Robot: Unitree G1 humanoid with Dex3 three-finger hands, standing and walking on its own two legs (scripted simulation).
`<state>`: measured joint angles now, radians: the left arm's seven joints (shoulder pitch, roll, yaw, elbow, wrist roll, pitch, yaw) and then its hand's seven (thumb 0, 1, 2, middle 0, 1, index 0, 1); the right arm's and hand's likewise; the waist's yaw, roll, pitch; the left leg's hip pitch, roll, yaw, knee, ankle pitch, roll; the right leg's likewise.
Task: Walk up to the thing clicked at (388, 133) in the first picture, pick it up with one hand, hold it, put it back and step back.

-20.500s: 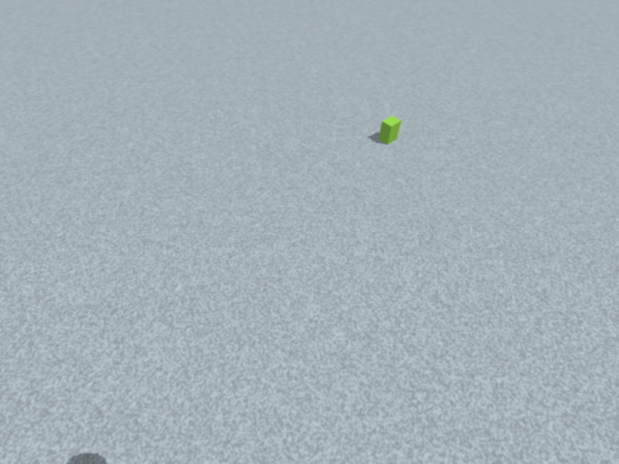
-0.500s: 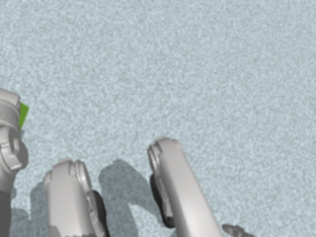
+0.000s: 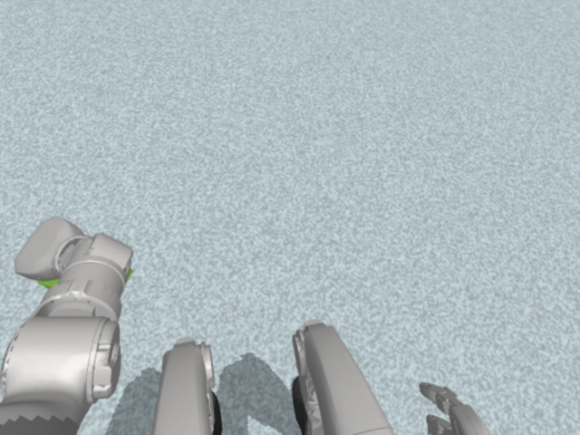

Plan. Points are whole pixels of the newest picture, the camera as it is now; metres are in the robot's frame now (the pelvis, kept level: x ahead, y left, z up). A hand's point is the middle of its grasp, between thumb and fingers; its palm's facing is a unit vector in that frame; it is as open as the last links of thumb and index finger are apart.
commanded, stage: lift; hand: left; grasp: from above
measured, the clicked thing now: (90, 275) +0.40 +0.27 -0.13
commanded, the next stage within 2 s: hold in 0.68 s
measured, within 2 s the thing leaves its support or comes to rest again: neither
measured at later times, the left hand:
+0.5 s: hand (54, 227) +0.39 +0.23 +0.06, palm faces -0.16 -0.45 -0.88, open 9.7 cm
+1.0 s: hand (6, 217) +0.38 +0.25 +0.11, palm faces -0.18 -0.42 -0.89, open 9.6 cm
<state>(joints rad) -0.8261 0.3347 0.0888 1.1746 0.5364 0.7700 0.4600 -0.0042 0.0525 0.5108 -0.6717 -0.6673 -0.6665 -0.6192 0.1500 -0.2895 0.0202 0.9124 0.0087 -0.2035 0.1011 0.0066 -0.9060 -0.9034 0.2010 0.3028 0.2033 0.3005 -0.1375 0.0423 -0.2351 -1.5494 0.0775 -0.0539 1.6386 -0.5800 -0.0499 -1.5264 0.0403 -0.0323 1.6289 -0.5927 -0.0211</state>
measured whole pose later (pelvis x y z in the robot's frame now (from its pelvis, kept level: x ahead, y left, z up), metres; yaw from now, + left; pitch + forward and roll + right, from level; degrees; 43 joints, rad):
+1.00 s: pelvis +0.06 +0.01 +0.17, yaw +2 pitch +11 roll +0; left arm -0.73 0.17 0.01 1.20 0.48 0.85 0.52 -0.01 0.10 0.43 -0.71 -0.57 -0.70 -0.53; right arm 0.20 -0.27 0.00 0.90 -0.01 -0.16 0.12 0.01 -0.90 -0.90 0.20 0.30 0.20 0.30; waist -0.06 0.02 -0.10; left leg -0.67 0.05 0.01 0.84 -0.37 -0.03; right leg -0.65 0.01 0.01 0.85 -0.39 0.00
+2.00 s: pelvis +0.08 +0.00 +0.20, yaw +2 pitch +6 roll +1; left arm -0.71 0.12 -0.04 1.11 0.46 0.96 0.47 -0.01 0.08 0.42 -0.76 -0.52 -0.74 -0.50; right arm 0.15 -0.28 0.01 0.86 0.01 -0.12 0.13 0.01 -0.90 -0.90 0.20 0.30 0.20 0.30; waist -0.03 0.04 -0.09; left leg -0.43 0.05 0.02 0.63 -0.31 -0.04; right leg -0.43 0.01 0.01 0.66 -0.34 -0.01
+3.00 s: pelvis +0.08 +0.01 +0.20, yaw +1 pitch +7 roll +0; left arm -0.74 0.11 -0.05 1.18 0.48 0.95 0.48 -0.01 0.08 0.44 -0.75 -0.52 -0.73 -0.51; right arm 0.13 -0.27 0.00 0.87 0.02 -0.13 0.13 0.01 -0.89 -0.90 0.20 0.30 0.20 0.30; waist -0.02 0.03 -0.10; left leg -0.43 0.05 0.02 0.60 -0.30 -0.03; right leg -0.43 0.01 0.01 0.62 -0.32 -0.01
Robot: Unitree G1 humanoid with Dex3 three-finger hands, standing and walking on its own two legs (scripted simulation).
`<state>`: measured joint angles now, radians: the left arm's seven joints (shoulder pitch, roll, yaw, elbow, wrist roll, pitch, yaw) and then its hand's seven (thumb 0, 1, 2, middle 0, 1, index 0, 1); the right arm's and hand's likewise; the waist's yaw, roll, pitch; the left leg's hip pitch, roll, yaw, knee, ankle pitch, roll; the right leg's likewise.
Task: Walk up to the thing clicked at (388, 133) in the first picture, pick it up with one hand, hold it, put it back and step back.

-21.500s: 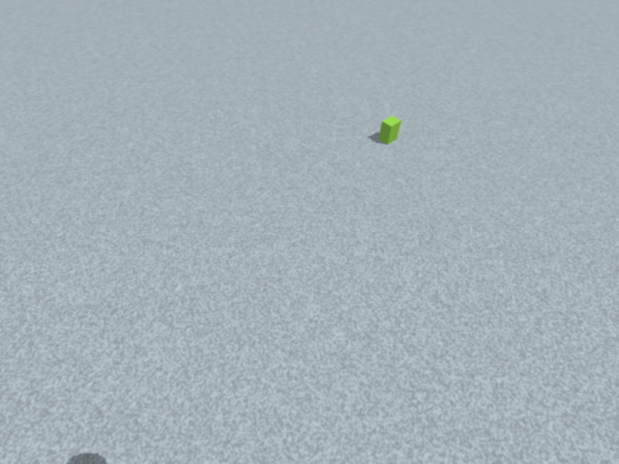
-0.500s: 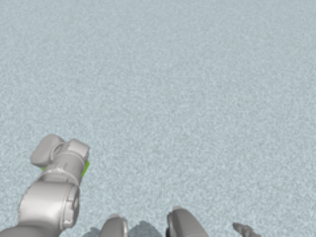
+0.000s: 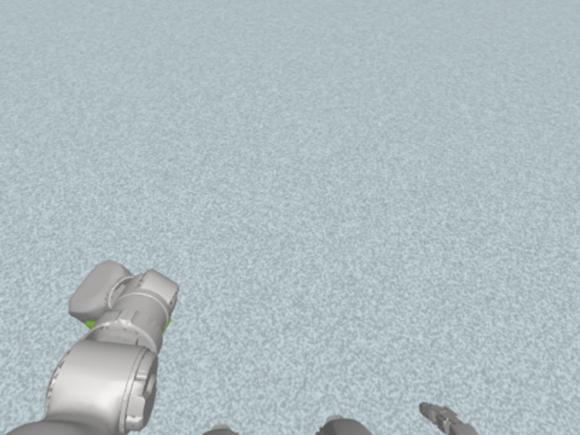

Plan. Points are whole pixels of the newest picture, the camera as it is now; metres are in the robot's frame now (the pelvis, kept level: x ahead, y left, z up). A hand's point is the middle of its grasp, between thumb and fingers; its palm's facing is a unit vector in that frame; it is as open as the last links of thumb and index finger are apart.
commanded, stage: hold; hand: left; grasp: from above
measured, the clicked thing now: (132, 321) +0.33 +0.24 -0.12
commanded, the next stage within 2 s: crouch in 1.68 s
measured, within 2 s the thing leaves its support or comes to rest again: neither
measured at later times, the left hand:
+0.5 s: hand (136, 285) +0.35 +0.21 -0.03, palm faces -0.16 -0.42 -0.89, open 9.5 cm
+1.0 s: hand (129, 285) +0.34 +0.21 +0.00, palm faces -0.15 -0.42 -0.89, open 9.5 cm
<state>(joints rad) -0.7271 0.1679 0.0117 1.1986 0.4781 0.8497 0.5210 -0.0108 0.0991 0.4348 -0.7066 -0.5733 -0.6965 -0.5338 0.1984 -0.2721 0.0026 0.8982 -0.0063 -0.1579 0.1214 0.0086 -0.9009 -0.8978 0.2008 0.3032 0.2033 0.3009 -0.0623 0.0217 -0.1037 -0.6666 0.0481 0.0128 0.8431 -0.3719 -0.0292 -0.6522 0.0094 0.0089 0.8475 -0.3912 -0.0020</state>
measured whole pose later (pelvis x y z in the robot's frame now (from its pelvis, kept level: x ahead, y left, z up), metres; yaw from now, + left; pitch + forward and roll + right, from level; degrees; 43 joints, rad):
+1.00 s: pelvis +0.02 -0.01 +0.03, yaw +0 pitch +6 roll +1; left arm -0.71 0.12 -0.04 1.11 0.46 0.96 0.47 -0.01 0.08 0.42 -0.76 -0.52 -0.74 -0.50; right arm 0.15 -0.28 0.01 0.86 0.01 -0.12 0.13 0.01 -0.90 -0.90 0.20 0.30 0.20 0.30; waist -0.03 0.04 -0.09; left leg -0.43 0.05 0.02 0.63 -0.31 -0.04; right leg -0.43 0.01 0.01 0.66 -0.34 -0.01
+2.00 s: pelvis +0.02 -0.01 +0.03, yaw +0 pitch +7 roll +0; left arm -0.74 0.11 -0.05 1.18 0.48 0.95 0.48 -0.01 0.08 0.44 -0.75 -0.52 -0.73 -0.51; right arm 0.13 -0.27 0.00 0.87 0.02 -0.13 0.13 0.01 -0.89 -0.90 0.20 0.30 0.20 0.30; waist -0.02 0.03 -0.10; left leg -0.43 0.05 0.02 0.60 -0.30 -0.03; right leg -0.43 0.01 0.01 0.62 -0.32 -0.01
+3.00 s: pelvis -0.07 +0.01 -0.30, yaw -4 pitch +39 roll -5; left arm -1.26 0.59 0.32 1.60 0.60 0.57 0.66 -0.02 0.10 0.36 -0.79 -0.47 -0.79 -0.40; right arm 0.17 -0.26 -0.01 0.93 -0.09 -0.19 0.24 0.00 -0.89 -0.90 0.20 0.30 0.20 0.30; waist -0.25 0.06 -0.14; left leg -2.10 0.06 -0.08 2.06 -0.64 -0.02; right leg -2.05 0.04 -0.04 2.02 -0.65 0.02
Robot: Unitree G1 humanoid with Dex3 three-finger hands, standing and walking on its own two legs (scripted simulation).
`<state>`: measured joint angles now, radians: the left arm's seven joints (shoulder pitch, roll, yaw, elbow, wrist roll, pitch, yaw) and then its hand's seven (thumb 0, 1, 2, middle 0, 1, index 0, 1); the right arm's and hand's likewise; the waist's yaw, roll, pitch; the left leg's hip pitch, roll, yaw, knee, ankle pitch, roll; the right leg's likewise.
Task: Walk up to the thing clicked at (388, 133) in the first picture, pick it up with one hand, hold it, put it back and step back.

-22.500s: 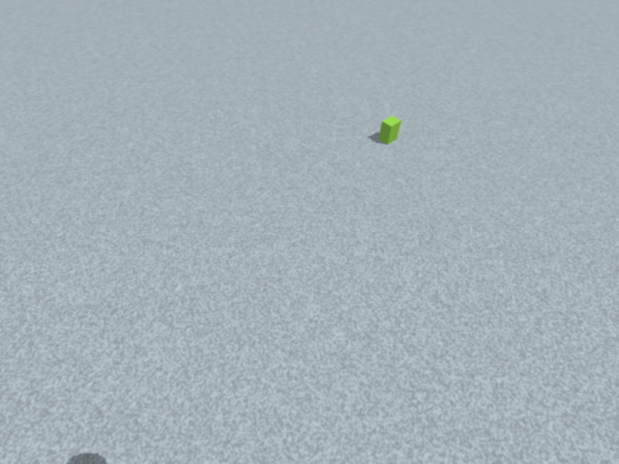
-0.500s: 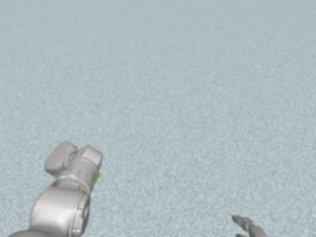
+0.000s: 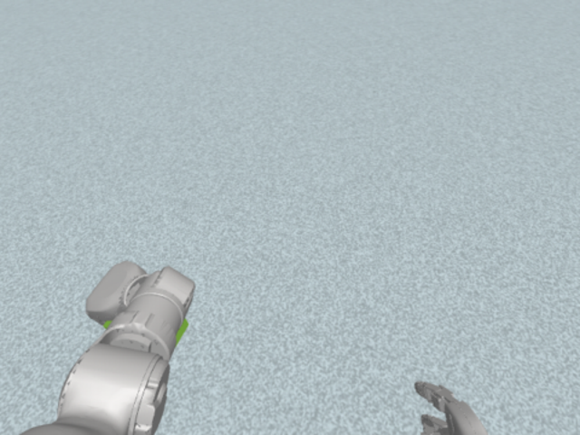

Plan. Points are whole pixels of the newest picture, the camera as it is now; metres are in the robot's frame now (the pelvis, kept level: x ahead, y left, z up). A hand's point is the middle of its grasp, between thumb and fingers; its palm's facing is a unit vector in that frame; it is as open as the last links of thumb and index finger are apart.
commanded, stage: hold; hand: left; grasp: from above
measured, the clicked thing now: (150, 325) +0.32 +0.23 -0.09
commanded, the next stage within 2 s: crouch in 0.68 s
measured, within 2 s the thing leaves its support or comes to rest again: neither
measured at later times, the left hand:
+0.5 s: hand (134, 309) +0.32 +0.23 -0.02, palm faces -0.16 -0.42 -0.90, open 9.6 cm
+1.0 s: hand (140, 312) +0.32 +0.22 -0.03, palm faces -0.20 -0.40 -0.90, open 9.6 cm
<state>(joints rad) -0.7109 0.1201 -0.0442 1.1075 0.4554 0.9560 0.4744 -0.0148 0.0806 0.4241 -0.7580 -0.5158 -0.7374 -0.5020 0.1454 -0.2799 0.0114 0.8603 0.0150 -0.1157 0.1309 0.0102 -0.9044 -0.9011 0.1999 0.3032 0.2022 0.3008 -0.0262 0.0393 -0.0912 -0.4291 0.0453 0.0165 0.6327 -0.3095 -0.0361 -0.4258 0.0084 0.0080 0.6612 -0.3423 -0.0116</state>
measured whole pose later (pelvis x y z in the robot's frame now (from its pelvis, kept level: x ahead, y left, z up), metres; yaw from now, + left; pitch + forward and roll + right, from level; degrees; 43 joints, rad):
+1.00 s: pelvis +0.00 +0.00 +0.00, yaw +0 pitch +7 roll +0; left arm -0.74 0.11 -0.05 1.18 0.48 0.95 0.48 -0.01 0.08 0.44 -0.75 -0.52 -0.73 -0.51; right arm 0.13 -0.27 0.00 0.87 0.02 -0.13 0.13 0.01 -0.89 -0.90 0.20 0.30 0.20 0.30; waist -0.02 0.03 -0.10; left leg -0.43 0.05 0.02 0.60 -0.30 -0.03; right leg -0.43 0.01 0.01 0.62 -0.32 -0.01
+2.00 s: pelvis -0.09 +0.02 -0.33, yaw -5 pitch +39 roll -5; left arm -1.26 0.59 0.32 1.60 0.60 0.57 0.66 -0.02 0.10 0.36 -0.79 -0.47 -0.79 -0.40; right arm 0.17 -0.26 -0.01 0.93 -0.09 -0.19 0.24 0.00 -0.89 -0.90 0.20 0.30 0.20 0.30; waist -0.25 0.06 -0.14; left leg -2.10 0.06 -0.08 2.06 -0.64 -0.02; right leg -2.05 0.04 -0.04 2.02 -0.65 0.02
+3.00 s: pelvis -0.09 +0.02 -0.42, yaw -8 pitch +36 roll -7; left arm -1.37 0.79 0.40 1.71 0.72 0.55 0.65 -0.02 0.08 0.39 -0.77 -0.51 -0.78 -0.45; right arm 0.20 -0.34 0.09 0.86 -0.15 -0.21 0.34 0.00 -0.91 -0.90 0.20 0.30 0.20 0.30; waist -0.33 0.03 0.01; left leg -2.33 0.06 -0.16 2.37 -0.68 -0.03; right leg -2.26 0.06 -0.09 2.30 -0.67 0.02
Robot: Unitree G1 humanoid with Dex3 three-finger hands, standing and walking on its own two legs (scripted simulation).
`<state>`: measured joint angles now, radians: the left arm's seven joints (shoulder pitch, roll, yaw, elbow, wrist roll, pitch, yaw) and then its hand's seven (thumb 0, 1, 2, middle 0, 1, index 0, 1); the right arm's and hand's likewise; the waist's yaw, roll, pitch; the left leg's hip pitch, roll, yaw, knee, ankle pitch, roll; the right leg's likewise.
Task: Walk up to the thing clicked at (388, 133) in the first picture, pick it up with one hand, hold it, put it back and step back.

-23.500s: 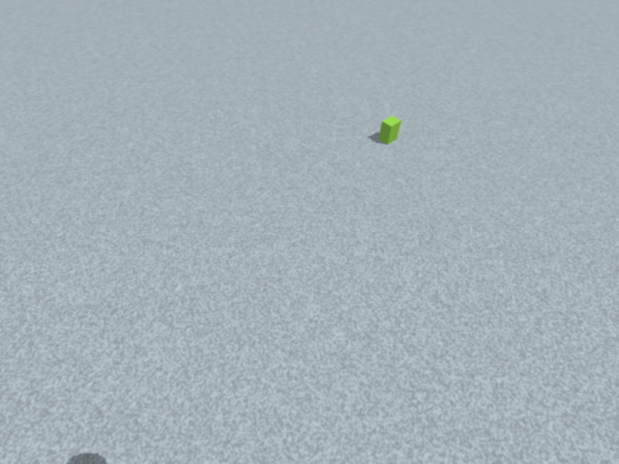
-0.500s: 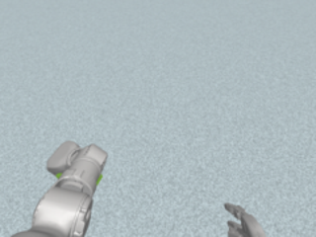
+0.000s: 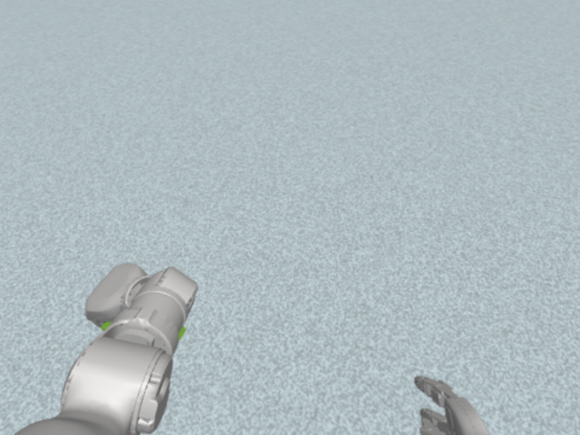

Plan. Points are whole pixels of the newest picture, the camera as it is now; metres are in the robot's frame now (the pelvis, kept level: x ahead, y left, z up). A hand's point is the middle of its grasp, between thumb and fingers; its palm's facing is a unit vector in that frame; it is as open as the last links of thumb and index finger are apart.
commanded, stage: crouch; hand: left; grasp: from above
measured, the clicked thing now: (147, 329) +0.31 +0.23 -0.10
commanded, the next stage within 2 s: lower in 1.80 s
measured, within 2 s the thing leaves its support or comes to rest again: neither
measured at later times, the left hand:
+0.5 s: hand (169, 350) +0.33 +0.25 -0.26, palm faces -0.16 -0.38 -0.91, open 9.4 cm
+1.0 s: hand (190, 348) +0.40 +0.26 -0.44, palm faces -0.09 -0.42 -0.90, open 9.4 cm
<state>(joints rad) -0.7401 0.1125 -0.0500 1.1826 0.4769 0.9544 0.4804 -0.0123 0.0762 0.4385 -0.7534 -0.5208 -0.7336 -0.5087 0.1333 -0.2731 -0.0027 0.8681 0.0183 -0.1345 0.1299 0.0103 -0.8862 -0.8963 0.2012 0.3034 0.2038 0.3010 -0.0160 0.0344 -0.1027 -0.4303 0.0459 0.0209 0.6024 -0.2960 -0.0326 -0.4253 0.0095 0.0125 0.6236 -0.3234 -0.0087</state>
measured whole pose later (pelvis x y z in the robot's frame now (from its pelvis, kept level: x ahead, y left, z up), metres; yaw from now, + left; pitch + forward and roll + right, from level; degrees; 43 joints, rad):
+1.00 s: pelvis -0.09 +0.02 -0.33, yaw -4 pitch +39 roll -5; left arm -1.26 0.59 0.32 1.60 0.60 0.57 0.66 -0.02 0.10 0.36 -0.79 -0.47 -0.79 -0.40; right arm 0.17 -0.26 -0.01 0.93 -0.09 -0.19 0.24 0.00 -0.89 -0.90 0.20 0.30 0.20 0.30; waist -0.25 0.06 -0.14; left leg -2.10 0.06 -0.08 2.06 -0.64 -0.02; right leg -2.05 0.04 -0.04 2.02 -0.65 0.02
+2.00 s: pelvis -0.09 +0.01 -0.42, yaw -8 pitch +36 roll -7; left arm -1.37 0.79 0.40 1.71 0.72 0.55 0.65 -0.02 0.08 0.39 -0.77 -0.51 -0.78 -0.45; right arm 0.20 -0.34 0.09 0.86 -0.15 -0.21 0.34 0.00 -0.91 -0.90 0.20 0.30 0.20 0.30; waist -0.33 0.03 0.01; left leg -2.33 0.06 -0.16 2.37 -0.68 -0.03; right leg -2.26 0.06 -0.09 2.30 -0.67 0.02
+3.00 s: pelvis -0.10 +0.02 -0.43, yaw -11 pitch +32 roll -11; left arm -1.38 0.94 0.37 1.77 0.66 0.47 0.75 -0.02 0.07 0.40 -0.77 -0.53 -0.78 -0.47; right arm 0.15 -0.37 0.23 0.79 -0.20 -0.25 0.40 0.00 -0.91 -0.90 0.20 0.30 0.20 0.30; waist -0.42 -0.07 0.18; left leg -2.33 0.04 -0.23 2.43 -0.69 -0.03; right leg -2.23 0.06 -0.15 2.31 -0.66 0.03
